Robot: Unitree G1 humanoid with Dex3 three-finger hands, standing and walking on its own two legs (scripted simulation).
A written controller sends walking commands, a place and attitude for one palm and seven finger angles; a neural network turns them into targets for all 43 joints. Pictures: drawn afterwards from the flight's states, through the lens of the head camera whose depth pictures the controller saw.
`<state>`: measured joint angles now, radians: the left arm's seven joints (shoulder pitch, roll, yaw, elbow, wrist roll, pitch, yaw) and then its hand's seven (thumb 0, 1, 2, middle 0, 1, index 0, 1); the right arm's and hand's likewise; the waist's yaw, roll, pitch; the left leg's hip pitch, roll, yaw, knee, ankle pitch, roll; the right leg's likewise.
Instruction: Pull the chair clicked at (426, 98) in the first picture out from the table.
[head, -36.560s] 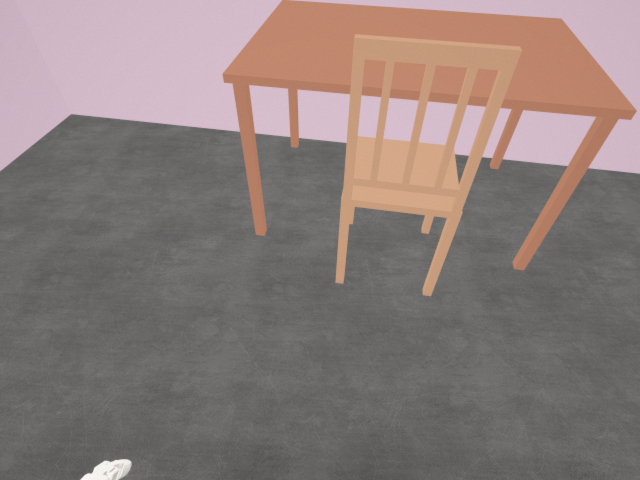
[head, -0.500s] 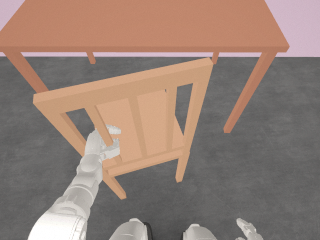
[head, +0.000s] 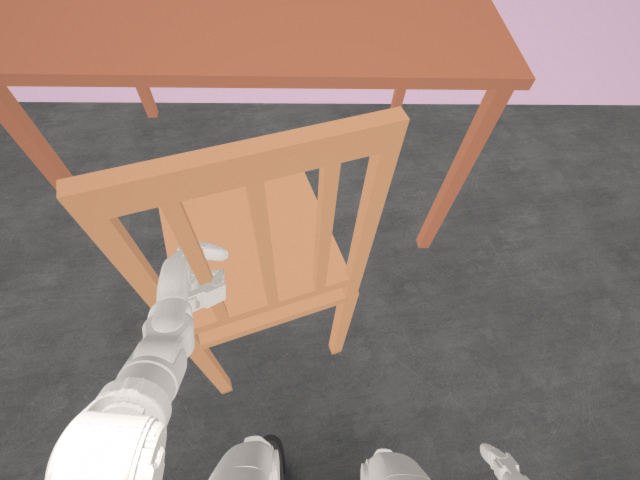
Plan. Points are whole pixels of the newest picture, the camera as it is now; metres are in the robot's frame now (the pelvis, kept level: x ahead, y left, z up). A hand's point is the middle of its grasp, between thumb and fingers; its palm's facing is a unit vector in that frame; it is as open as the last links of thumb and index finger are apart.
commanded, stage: step backward, pulling the chair out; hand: left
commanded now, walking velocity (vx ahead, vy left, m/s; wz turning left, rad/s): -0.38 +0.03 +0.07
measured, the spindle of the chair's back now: (265, 253) +0.42 +0.10 -0.06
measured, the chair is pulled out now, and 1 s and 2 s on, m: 0.24 0.47 0.66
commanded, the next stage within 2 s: stop walking, hand still on the chair in 1.08 s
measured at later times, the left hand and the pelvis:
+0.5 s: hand (220, 339) +0.29 +0.15 -0.06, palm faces +0.17 -0.98 -0.14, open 5.2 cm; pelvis -0.09 -0.02 +0.00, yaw +0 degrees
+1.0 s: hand (203, 466) +0.14 +0.14 -0.06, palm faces +0.17 -0.97 -0.16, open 5.3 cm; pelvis -0.22 -0.03 +0.00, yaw +1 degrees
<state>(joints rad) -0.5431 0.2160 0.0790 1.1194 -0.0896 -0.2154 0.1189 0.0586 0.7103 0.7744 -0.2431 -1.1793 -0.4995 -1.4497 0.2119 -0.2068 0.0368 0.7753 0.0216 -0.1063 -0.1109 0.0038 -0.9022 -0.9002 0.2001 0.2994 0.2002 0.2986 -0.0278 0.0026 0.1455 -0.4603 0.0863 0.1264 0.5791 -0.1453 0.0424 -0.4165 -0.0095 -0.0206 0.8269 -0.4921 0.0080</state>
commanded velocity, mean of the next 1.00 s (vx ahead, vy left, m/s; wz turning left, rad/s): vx -0.38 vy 0.01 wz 0.10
